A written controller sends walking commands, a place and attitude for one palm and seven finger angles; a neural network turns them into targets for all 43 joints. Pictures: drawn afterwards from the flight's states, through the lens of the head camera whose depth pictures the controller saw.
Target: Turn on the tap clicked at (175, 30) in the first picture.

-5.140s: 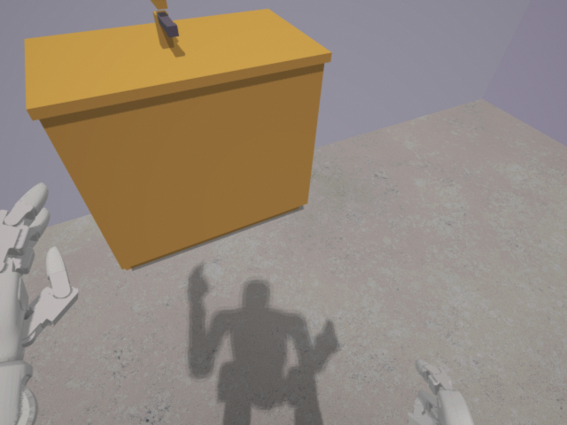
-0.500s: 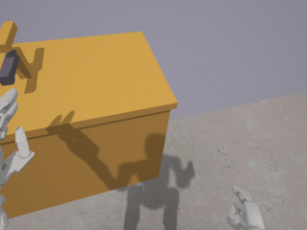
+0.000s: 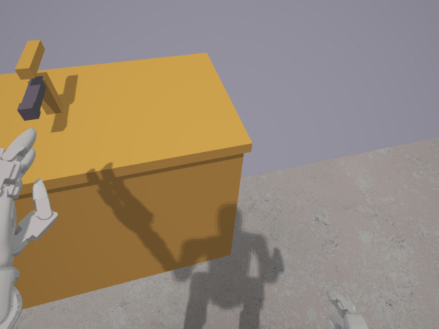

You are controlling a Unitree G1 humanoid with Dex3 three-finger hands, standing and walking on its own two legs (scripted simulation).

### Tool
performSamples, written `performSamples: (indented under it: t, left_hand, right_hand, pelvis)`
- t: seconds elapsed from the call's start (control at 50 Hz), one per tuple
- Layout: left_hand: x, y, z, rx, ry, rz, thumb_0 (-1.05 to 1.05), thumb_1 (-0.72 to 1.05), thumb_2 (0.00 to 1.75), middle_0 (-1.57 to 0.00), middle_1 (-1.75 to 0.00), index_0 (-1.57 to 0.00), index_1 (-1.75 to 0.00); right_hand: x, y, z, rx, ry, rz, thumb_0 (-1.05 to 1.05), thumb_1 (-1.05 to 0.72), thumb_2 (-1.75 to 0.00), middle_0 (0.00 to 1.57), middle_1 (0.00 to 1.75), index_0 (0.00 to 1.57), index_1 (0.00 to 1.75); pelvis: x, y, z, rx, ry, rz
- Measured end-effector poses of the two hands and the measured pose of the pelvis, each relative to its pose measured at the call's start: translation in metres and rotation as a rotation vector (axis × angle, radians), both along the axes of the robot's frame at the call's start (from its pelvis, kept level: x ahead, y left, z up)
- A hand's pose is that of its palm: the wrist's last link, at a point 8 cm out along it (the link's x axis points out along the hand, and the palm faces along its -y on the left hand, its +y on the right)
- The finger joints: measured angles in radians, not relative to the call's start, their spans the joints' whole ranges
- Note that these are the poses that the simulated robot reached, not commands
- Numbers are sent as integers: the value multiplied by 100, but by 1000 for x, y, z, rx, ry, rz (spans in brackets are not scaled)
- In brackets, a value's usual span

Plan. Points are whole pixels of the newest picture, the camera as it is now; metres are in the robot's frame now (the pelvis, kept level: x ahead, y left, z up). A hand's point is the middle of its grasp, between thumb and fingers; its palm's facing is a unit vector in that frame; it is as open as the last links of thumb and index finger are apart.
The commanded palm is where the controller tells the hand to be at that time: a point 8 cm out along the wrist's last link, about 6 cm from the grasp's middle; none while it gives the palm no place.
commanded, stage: look again from close up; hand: left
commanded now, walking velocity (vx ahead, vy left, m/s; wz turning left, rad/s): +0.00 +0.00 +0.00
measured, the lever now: (29, 111) +0.48 +0.45 +0.12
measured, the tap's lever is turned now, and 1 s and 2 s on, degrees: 0 0 0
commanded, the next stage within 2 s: shuffle to correct the standing spot in 0.36 s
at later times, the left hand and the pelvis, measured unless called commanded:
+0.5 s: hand (31, 191) +0.25 +0.29 +0.17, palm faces +0.41 -0.86 -0.31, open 7.4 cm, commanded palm +0.19 +0.31 +0.18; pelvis +0.02 +0.04 +0.00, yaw -1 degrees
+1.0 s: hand (41, 177) +0.28 +0.29 +0.16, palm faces +0.37 -0.85 -0.38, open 7.4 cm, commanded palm +0.22 +0.33 +0.18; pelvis +0.06 +0.06 -0.01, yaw -1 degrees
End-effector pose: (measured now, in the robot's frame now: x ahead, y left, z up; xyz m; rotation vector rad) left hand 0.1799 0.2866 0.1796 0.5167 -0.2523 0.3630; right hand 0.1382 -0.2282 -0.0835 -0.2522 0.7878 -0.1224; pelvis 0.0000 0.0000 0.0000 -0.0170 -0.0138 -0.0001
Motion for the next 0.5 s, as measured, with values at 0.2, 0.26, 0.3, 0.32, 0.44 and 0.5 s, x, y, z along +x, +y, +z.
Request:
performSamples:
  t: [0.2,0.26,0.3,0.32,0.44,0.5]
  left_hand:
    - [14,13,2,-31,-57,-112,1,89,90,-20,-30,-21,-30]
    - [11,13,-12,-46,7,-147,1,89,90,-20,-30,-21,-30]
    - [12,21,-16,-40,17,-131,1,88,90,-21,-30,-22,-30]
    - [13,27,-16,-37,10,-114,1,88,90,-21,-30,-22,-30]
    - [22,46,-2,-66,-99,-29,1,88,90,-21,-30,-22,-30]
    - [29,43,0,-89,-120,-41,1,89,90,-21,-30,-21,-30]
  right_hand:
    - [1,8,17,8,-83,-11,1,-91,-90,20,30,20,30]
    - [6,17,22,-2,-95,-16,1,-91,-90,20,30,20,30]
    - [12,24,23,-9,-93,-3,1,-91,-90,20,30,20,30]
    - [15,28,24,-9,-91,8,1,-91,-90,20,30,20,30]
    - [41,51,26,8,-99,90,1,-91,-90,20,30,20,30]
    - [56,60,29,19,-116,110,1,-91,-90,20,30,20,30]
  pelvis:
    - [-2,22,2,7,4,-43]
    - [3,28,3,9,10,-39]
    - [6,30,3,10,11,-31]
    - [8,31,3,11,11,-27]
    - [19,35,4,2,12,-18]
    - [24,38,5,-2,15,-21]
